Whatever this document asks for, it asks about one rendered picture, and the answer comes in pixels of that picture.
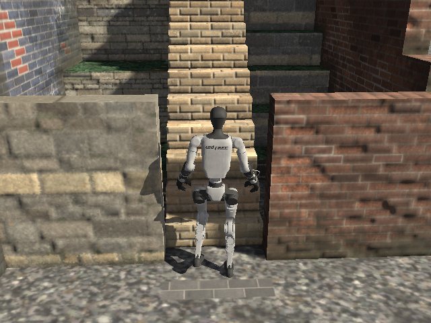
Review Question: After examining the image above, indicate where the robot left hand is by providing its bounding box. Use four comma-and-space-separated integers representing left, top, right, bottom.
176, 180, 192, 191

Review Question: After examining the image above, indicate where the left robot shin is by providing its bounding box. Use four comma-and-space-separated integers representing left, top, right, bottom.
195, 212, 206, 259

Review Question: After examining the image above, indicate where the left robot forearm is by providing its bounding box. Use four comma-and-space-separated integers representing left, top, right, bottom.
178, 162, 191, 182

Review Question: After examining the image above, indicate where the robot left upper arm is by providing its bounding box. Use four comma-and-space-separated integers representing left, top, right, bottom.
185, 135, 203, 172

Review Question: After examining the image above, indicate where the right robot shin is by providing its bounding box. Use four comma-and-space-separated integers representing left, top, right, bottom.
225, 223, 235, 268

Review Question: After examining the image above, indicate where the robot right upper arm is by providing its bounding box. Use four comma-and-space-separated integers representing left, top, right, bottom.
231, 137, 250, 173

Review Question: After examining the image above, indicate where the right robot forearm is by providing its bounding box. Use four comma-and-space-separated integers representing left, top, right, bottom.
244, 163, 257, 184

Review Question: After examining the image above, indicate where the robot shin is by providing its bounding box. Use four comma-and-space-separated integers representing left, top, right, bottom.
195, 212, 206, 259
225, 223, 235, 268

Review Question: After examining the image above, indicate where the robot right hand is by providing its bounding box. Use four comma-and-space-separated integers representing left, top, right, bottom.
244, 179, 259, 192

